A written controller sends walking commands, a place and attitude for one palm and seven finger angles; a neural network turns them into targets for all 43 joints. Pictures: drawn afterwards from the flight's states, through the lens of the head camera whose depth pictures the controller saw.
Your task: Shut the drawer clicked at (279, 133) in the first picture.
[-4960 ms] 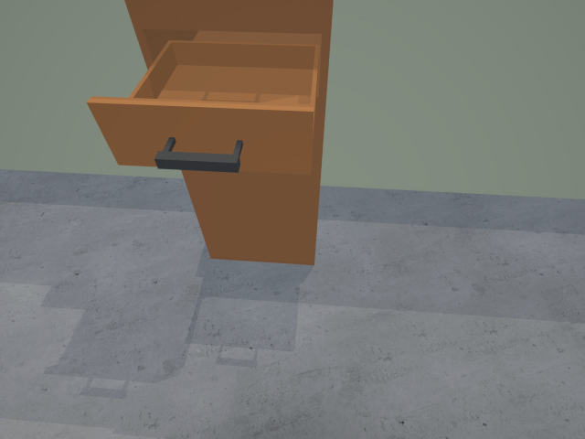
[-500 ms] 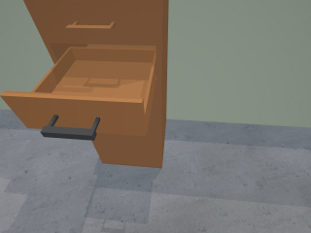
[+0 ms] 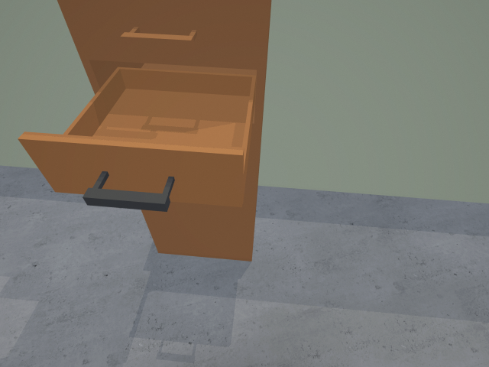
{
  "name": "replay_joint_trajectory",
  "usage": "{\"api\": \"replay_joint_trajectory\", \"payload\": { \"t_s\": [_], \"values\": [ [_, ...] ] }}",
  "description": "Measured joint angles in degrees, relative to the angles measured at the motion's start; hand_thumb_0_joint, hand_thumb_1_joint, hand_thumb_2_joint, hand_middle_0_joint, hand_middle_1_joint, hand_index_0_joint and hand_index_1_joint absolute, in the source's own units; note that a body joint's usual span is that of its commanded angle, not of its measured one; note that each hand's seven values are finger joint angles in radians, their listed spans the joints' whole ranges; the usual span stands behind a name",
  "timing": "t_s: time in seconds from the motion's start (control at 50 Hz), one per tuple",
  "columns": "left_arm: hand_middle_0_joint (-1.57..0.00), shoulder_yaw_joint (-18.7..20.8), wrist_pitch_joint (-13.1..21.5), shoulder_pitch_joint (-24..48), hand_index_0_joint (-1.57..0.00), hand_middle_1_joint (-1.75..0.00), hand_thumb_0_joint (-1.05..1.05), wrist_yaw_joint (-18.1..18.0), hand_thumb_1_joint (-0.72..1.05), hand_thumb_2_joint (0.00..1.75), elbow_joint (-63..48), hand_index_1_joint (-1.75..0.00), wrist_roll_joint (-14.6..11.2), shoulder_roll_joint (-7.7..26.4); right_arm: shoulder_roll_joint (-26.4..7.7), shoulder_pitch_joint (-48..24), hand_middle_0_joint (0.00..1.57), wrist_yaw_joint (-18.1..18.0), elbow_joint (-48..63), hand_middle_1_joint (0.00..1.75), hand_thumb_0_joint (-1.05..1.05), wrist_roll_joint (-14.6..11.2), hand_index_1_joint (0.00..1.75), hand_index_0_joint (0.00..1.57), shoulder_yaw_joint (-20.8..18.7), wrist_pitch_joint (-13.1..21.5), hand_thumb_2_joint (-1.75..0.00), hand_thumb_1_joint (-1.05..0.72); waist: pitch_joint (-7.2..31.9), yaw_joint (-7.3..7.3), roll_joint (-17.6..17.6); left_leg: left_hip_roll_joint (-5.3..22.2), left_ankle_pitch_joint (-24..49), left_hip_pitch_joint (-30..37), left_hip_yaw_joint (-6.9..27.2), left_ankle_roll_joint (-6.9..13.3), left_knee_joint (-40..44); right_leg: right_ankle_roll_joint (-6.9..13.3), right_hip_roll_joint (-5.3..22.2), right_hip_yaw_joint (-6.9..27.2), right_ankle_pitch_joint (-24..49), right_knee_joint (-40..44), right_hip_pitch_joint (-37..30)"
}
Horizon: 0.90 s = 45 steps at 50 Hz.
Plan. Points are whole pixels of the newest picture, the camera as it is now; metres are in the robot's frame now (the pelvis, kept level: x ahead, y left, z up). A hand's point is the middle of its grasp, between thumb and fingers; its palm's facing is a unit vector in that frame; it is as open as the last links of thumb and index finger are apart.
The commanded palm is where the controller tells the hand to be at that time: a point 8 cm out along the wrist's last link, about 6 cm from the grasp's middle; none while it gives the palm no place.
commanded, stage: shuffle to correct the standing spot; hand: left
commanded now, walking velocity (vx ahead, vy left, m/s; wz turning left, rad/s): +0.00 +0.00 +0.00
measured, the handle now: (132, 189) +0.39 +0.23 +0.08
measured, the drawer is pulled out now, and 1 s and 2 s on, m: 0.29 0.29 0.29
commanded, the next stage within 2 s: come to a stop and stand still in 0.44 s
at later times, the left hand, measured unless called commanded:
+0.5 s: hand out of the picture -0.03 +0.20 -0.19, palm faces +0.05 -0.98 -0.17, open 7.4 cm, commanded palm none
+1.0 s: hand out of the picture +0.15 +0.20 -0.18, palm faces +0.01 -0.98 -0.20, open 7.4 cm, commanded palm none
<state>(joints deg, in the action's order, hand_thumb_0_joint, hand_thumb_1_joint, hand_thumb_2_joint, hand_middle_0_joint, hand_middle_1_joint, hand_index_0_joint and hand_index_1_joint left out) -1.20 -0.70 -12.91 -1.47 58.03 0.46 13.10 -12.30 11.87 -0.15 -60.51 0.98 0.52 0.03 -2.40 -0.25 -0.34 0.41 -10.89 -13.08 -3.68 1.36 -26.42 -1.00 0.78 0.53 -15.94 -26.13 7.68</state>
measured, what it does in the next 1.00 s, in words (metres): steps on the spot: right foot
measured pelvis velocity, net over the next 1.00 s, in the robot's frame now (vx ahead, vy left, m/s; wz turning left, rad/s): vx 0.07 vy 0.03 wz -0.02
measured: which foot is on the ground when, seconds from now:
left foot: down 0.00-1.00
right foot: down 0.00-0.50, up 0.52-0.70, down 0.72-1.00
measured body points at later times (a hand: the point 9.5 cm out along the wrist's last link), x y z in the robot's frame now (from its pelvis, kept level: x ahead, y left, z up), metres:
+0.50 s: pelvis +0.04 +0.03 -0.01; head +0.04 +0.04 +0.44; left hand -0.03 +0.25 -0.17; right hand +0.02 -0.21 -0.16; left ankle +0.04 +0.10 -0.74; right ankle -0.02 -0.13 -0.74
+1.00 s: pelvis +0.07 +0.03 -0.01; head +0.10 +0.03 +0.44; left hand +0.15 +0.25 -0.16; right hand +0.08 -0.20 -0.16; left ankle +0.05 +0.11 -0.74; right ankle +0.09 -0.09 -0.74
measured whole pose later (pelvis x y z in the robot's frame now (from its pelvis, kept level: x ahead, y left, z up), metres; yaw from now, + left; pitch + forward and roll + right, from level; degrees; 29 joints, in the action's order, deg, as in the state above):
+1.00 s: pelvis +0.07 +0.03 -0.01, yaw -1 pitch -2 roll +0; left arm 1.3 -1.2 -8.9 -3.1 56.5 0.6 9.0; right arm -7.8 13.4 -2.0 -61.5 0.5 -2.2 -1.1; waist -5.2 -0.4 1.4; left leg -0.9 -19.7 -11.1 -6.4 1.9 -32.1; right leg 0.8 2.9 -5.7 -15.6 -33.6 16.3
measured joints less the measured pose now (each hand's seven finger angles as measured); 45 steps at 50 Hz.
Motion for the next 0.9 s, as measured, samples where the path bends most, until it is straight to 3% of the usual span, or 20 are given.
{"api": "replay_joint_trajectory", "payload": {
  "t_s": [0.2, 0.32, 0.44, 0.5, 0.56, 0.62, 0.66, 0.72, 0.8, 0.9],
  "values": [
    [-0.20, 0.1, -0.2, -4.9, -0.20, -0.30, 0.01, -0.2, 0.90, 0.90, 3.8, -0.30, 0.5, -2.1, 1.3, 2.0, 0.20, 0.1, -2.8, 0.30, 0.01, -0.1, 0.30, 0.20, -0.5, -0.5, -0.90, -0.90, 0.2, 0.45, 0.9, -1.1, 0.3, -0.1, -0.4, 1.0, 0.5, -0.6, 1.1, 0.3, -0.1, -0.1, 0.3],
    [-0.20, 0.9, -0.2, -8.4, -0.20, -0.30, 0.01, 0.3, 0.90, 0.90, 4.6, -0.30, 0.9, -3.5, 1.3, 4.5, 0.20, 0.1, -3.3, 0.30, 0.01, 0.1, 0.30, 0.20, -1.3, -1.4, -0.90, -0.91, 1.5, 1.00, 0.6, -1.5, -3.5, -1.3, -0.5, 1.4, -2.2, 0.1, 1.4, 0.4, -4.0, -2.1, 1.2],
    [-0.20, 1.7, 0.1, -11.1, -0.20, -0.30, 0.01, 0.3, 0.90, 0.90, 5.5, -0.30, 0.6, -4.4, 1.6, 6.4, 0.20, -0.1, -3.1, 0.30, 0.01, 0.0, 0.30, 0.20, -1.5, -0.5, -0.90, -0.91, 1.3, 1.00, 0.5, -1.8, -5.5, -1.9, -0.8, 2.1, -6.4, -1.0, 1.9, 0.8, -4.8, -4.6, 0.9],
    [-0.20, 2.0, -0.1, -11.9, -0.19, -0.30, 0.01, 0.3, 0.90, 0.90, 5.7, -0.30, 0.7, -4.5, 2.1, 7.1, 0.20, -0.2, -2.8, 0.30, 0.01, -0.1, 0.30, 0.20, -1.5, 0.0, -0.90, -0.91, 1.7, 1.03, 1.2, -2.3, -7.7, -1.4, -1.5, 2.7, -7.5, -0.3, 2.4, 1.5, -7.0, -6.3, 0.9],
    [-0.20, 2.0, -0.2, -11.3, -0.19, -0.30, 0.01, 0.3, 0.91, 0.90, 5.9, -0.30, 0.9, -4.9, 2.6, 7.2, 0.20, -0.6, -2.2, 0.30, 0.01, 0.1, 0.30, 0.20, -1.4, 1.4, -0.90, -0.91, 1.2, 1.09, 1.4, -2.3, -8.9, 0.0, -3.2, 3.2, -7.0, 1.5, 2.8, 0.1, -9.5, -14.2, 4.3],
    [-0.20, 1.9, -0.2, -8.7, -0.19, -0.30, 0.01, 0.1, 0.91, 0.90, 5.5, -0.30, 0.7, -5.3, 3.1, 7.6, 0.20, -1.3, -1.7, 0.30, 0.00, 0.3, 0.30, 0.20, -0.9, 2.7, -0.90, -0.91, 0.2, -0.07, 0.4, -2.0, -8.1, 2.6, -3.9, 3.2, -3.8, 1.9, 2.4, -2.9, -12.6, -23.5, 9.6],
    [-0.20, 1.9, 0.1, -6.0, -0.19, -0.30, 0.01, -0.1, 0.91, 0.90, 4.3, -0.30, 0.4, -5.4, 3.7, 8.0, 0.20, -1.7, -2.0, 0.30, 0.00, 0.3, 0.30, 0.20, -0.4, 2.6, -0.90, -0.91, -0.6, -0.72, 0.0, -2.1, -7.2, 4.2, -3.6, 3.0, -1.5, 1.4, 2.3, -4.6, -10.2, -20.5, 10.8],
    [-0.20, 2.0, 1.2, -2.9, -0.19, -0.30, 0.02, -1.1, 0.92, 0.90, 2.1, -0.30, 0.3, -4.4, 4.9, 8.4, 0.20, -1.8, -3.3, 0.30, 0.00, -0.4, 0.30, 0.20, 0.1, 1.9, -0.90, -0.91, -1.2, -0.49, 1.0, -2.8, -7.8, 5.2, -3.4, 2.0, -1.6, 0.9, 2.5, -4.9, 4.3, -7.5, 8.6],
    [-0.20, 1.9, 1.6, -0.3, -0.19, -0.30, 0.02, -1.4, 0.94, 0.90, 1.2, -0.30, 0.0, -3.9, 5.1, 7.3, 0.20, -1.8, -4.2, 0.30, 0.00, -0.8, 0.30, 0.20, -0.8, 0.3, -0.90, -0.91, -0.5, -0.93, -0.3, -1.9, -9.1, 5.4, -2.6, 1.3, -2.4, 2.1, 1.6, -5.7, -0.4, -6.6, 7.3],
    [-0.20, 1.9, 1.2, 2.8, -0.19, -0.30, 0.01, -1.7, 0.92, 0.90, -0.8, -0.30, 0.0, -4.0, 5.1, 4.1, 0.20, -1.8, -2.5, 0.30, 0.00, -0.7, 0.30, 0.20, -1.8, -0.6, -0.90, -0.91, -1.7, -1.09, -0.4, -1.1, -9.2, 2.4, -2.0, -1.0, -6.3, 2.6, 1.3, -6.6, 0.0, -6.2, 7.9]
  ]
}}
